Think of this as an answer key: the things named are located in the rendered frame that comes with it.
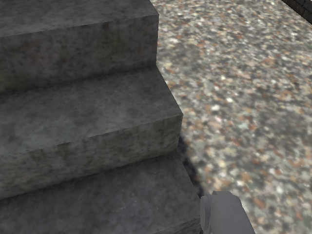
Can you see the robot right thigh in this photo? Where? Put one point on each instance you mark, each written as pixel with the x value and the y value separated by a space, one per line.
pixel 222 213

